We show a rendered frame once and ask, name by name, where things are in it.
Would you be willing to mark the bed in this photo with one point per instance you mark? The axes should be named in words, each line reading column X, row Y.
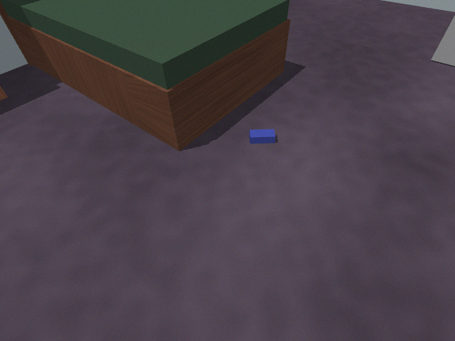
column 174, row 68

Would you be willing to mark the carton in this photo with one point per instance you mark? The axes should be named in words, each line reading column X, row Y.
column 262, row 136

